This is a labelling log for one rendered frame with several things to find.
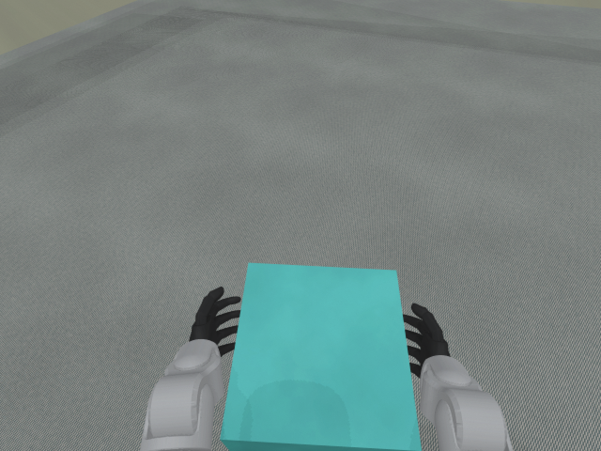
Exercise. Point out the right robot hand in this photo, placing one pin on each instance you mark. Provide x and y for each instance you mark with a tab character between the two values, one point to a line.
430	340

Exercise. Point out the left robot hand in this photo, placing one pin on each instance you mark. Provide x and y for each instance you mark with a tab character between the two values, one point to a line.
206	321

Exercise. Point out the robot right forearm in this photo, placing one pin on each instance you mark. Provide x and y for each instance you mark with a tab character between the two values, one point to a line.
465	417

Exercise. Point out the robot left forearm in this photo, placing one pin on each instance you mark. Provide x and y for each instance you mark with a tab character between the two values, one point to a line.
180	410

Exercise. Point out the carton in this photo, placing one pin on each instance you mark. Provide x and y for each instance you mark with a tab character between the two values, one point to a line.
320	363

